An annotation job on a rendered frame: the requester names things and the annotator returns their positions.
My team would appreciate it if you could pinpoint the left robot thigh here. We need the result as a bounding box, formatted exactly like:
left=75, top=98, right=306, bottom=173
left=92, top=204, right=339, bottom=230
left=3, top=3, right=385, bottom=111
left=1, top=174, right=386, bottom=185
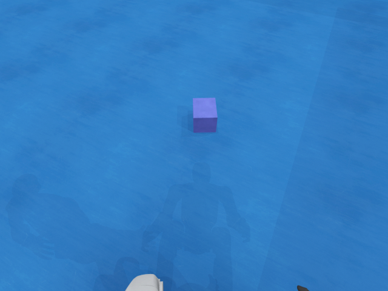
left=125, top=274, right=164, bottom=291

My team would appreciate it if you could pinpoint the carton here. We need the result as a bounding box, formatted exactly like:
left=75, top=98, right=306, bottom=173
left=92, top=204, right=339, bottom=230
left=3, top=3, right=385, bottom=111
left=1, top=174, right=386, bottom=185
left=193, top=98, right=218, bottom=133

